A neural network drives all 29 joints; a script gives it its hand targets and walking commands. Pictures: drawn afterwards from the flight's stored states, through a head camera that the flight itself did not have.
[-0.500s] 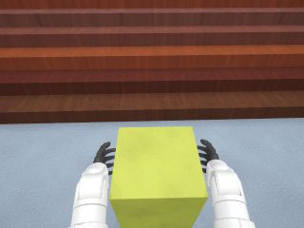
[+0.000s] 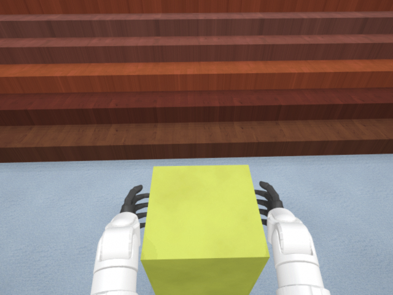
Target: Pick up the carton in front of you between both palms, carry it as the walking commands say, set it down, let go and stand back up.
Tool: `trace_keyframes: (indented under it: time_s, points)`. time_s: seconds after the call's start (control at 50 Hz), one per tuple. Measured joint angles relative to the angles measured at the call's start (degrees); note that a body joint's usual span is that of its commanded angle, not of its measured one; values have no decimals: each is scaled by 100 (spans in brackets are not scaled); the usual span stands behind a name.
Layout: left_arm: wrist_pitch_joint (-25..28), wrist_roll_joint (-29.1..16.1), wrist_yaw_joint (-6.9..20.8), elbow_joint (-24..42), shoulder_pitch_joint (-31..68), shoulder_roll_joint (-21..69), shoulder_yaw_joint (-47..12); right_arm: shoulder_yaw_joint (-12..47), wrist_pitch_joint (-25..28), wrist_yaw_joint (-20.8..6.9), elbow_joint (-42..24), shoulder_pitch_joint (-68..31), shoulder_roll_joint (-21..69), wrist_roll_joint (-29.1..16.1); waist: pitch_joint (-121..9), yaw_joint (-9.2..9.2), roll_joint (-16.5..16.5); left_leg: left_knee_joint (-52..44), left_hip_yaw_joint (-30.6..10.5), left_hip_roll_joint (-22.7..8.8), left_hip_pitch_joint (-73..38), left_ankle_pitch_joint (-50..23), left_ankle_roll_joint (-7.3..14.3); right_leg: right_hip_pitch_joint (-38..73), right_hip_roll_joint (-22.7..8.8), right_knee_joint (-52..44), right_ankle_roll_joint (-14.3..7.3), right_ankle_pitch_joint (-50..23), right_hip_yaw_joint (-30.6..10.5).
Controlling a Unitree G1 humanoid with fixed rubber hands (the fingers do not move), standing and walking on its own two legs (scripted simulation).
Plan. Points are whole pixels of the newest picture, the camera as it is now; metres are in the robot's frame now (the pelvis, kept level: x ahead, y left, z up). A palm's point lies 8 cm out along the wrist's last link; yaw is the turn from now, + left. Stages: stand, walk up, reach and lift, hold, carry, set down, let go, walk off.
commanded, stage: carry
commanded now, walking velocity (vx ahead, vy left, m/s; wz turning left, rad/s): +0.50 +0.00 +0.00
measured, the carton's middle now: (201, 234) +0.29 +0.00 -0.02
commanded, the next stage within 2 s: none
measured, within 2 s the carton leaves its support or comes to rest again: neither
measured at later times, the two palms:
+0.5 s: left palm (143, 170) +0.41 +0.14 +0.07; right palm (269, 174) +0.39 -0.16 +0.06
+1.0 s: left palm (143, 112) +0.69 +0.18 +0.06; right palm (234, 115) +0.67 -0.12 +0.06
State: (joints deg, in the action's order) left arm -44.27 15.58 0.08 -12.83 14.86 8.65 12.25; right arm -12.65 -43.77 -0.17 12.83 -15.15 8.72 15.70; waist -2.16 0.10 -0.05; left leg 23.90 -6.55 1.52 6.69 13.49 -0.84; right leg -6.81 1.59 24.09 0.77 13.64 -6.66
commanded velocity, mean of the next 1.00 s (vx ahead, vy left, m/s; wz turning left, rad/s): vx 0.50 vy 0.00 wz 0.00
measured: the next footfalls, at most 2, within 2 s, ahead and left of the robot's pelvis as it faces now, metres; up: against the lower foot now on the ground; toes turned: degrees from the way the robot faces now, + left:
right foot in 0.50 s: +0.21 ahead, -0.10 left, +0.00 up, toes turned -8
left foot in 0.86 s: +0.55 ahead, +0.11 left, +0.00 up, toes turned +11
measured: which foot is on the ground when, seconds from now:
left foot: down 0.00-0.52, up 0.54-0.84, down 0.86-1.00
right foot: down 0.00-0.38, up 0.40-0.48, down 0.50-0.86, up 0.88-1.00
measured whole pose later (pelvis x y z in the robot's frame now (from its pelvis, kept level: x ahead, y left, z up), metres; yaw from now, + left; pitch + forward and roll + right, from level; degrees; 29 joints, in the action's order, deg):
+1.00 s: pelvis +0.46 +0.05 -0.01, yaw -3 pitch +3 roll +1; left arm -65.9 1.2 -8.1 27.8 -4.8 7.8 2.7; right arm -2.3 -64.3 8.2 -27.4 5.6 7.9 1.1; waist -6.3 -1.8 1.2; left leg 29.3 15.6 -0.7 21.9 11.5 5.7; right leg -20.9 -4.9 67.1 -1.2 21.6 3.2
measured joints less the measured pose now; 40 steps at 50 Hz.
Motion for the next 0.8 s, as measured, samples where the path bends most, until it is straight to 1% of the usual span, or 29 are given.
trace_keyframes:
  time_s: [0.04, 0.06, 0.14, 0.22, 0.26, 0.3, 0.34, 0.36, 0.38, 0.4, 0.42, 0.44, 0.46, 0.48, 0.5, 0.52, 0.54, 0.58, 0.6, 0.62, 0.64, 0.68, 0.72, 0.76, 0.8]
  points:
    - [-42, -75, -39, 159, -90, -20, -84, 90, -38, 40, -153, 92, -20, -82, -192, 5, -1, 248, 140, -64, 275, 485, 10, -284, -69, 261, -3, 498, 136]
    - [-78, -122, -55, 285, -128, -29, -122, 137, -72, 59, -275, 128, -29, -130, -268, 8, -3, 316, 208, -99, 392, 595, 16, -409, -104, 345, -14, 631, 204]
    - [-296, -376, -161, 1010, -293, -61, -296, 344, -295, 163, -994, 286, -60, -360, -472, 26, -9, 589, 400, -210, 745, 449, -8, -794, -221, 673, -11, 565, 429]
    - [-706, -620, -263, 1792, -479, -90, -475, 511, -719, 257, -1814, 494, -94, -584, -727, 14, -34, 928, 532, -337, 933, 669, -48, -946, -298, 924, 17, 595, 619]
    - [-928, -695, -339, 2096, -539, -92, -618, 541, -956, 315, -2206, 615, -110, -677, -846, -6, -80, 1147, 581, -424, 1023, 881, -23, -931, -278, 1003, 32, 782, 701]
    - [-1167, -743, -394, 2377, -610, -101, -720, 574, -1184, 373, -2538, 747, -126, -780, -929, -13, 2, 1149, 761, -443, 995, 983, -31, -882, -342, 1053, 42, 994, 723]
    - [-1415, -830, -449, 2737, -751, -117, -747, 656, -1402, 449, -2810, 839, -132, -919, -955, 3, 168, 995, 935, -360, 832, 1051, -131, -895, -478, 1214, 61, 1188, 662]
    - [-1522, -885, -487, 2945, -859, -128, -725, 727, -1499, 490, -2905, 853, -131, -986, -938, 18, 225, 919, 1033, -315, 731, 1096, -122, -1029, -560, 1516, 52, 1073, 686]
    - [-1615, -954, -530, 3151, -1007, -138, -699, 820, -1592, 531, -2986, 883, -129, -1035, -931, 10, 200, 853, 1108, -311, 633, 1151, -91, -1227, -621, 1957, 45, 806, 803]
    - [-1704, -1024, -566, 3337, -1166, -143, -689, 915, -1686, 574, -3089, 965, -133, -1075, -928, -3, 107, 770, 1151, -353, 531, 1202, -60, -1431, -601, 2356, 47, 1024, 916]
    - [-1800, -1100, -609, 3505, -1302, -143, -699, 990, -1777, 621, -3232, 1091, -138, -1120, -906, -19, 0, 645, 1156, -415, 411, 1228, -61, -1610, -535, 2569, 39, 1425, 1038]
    - [-1892, -1191, -617, 3662, -1412, -141, -723, 1041, -1859, 670, -3416, 1240, -140, -1167, -861, -42, -95, 499, 1139, -479, 282, 1231, -92, -1749, -457, 2524, 17, 1726, 1175]
    - [-1960, -1262, -641, 3813, -1507, -135, -765, 1070, -1927, 711, -3633, 1398, -138, -1209, -798, -74, -177, 371, 1102, -540, 161, 1235, -108, -1833, -372, 2215, -14, 1740, 1308]
    - [-2003, -1322, -663, 3952, -1581, -130, -817, 1079, -1984, 752, -3863, 1542, -132, -1250, -714, -109, -242, 320, 1058, -602, 60, 1261, -120, -1836, -280, 1686, -54, 1439, 1436]
    - [-2034, -1372, -679, 4069, -1617, -125, -874, 1067, -2021, 792, -4087, 1673, -126, -1293, -610, -153, -271, 457, 1037, -660, 17, 1324, -130, -1730, -208, 1105, -105, 888, 1571]
    - [-2036, -1419, -703, 4109, -1641, -117, -967, 1008, -2042, 826, -4289, 1819, -119, -1345, -545, -213, -298, 889, 1044, -743, 125, 1399, -123, -1568, -179, 908, -218, 292, 1679]
    - [-2018, -1449, -729, 4094, -1692, -111, -1054, 938, -2073, 842, -4410, 1937, -108, -1419, -542, -205, -285, 1572, 1055, -766, 370, 1342, -120, -1464, -192, 928, -312, 229, 1762]
    - [-2028, -1475, -806, 4136, -1847, -100, -1101, 895, -2160, 913, -4475, 2027, -91, -1544, -564, -148, -129, 3053, 1033, -593, 1016, 1398, -28, -1180, -250, 788, -393, 518, 1776]
    - [-2041, -1496, -857, 4187, -1925, -93, -1080, 914, -2184, 941, -4464, 2035, -89, -1589, -576, -102, -56, 3549, 1074, -527, 1327, 1368, 29, -994, -268, 597, -388, 588, 1766]
    - [-2054, -1518, -903, 4245, -1991, -84, -1046, 946, -2185, 957, -4434, 2037, -90, -1623, -597, -42, 10, 3770, 1143, -489, 1598, 1285, 74, -790, -284, 349, -341, 579, 1744]
    - [-2068, -1541, -938, 4302, -2037, -77, -1010, 978, -2163, 961, -4396, 2034, -91, -1648, -616, 28, 70, 3748, 1219, -470, 1828, 1175, 97, -574, -302, 72, -243, 491, 1712]
    - [-2086, -1609, -973, 4400, -2075, -72, -975, 1010, -2077, 975, -4329, 2013, -94, -1629, -635, 174, 163, 3267, 1337, -450, 2201, 874, 90, -147, -337, -427, -227, 430, 1652]
    - [-2072, -1619, -1028, 4461, -2074, -76, -987, 1016, -1991, 1031, -4307, 1998, -95, -1585, -630, 289, 190, 2523, 1422, -447, 2466, 510, 71, 236, -381, -754, -187, 457, 1603]
    - [-2055, -1646, -1030, 4479, -2060, -79, -1002, 1011, -1949, 1060, -4354, 2034, -91, -1578, -614, 347, 168, 1700, 1535, -446, 2598, 105, 78, 590, -421, -913, -103, 593, 1580]
    - [-2057, -1655, -1024, 4489, -2061, -83, -1033, 1007, -1948, 1045, -4432, 2102, -84, -1563, -588, 361, 158, 1068, 1708, -420, 2590, -349, 133, 934, -480, -926, 9, 835, 1555]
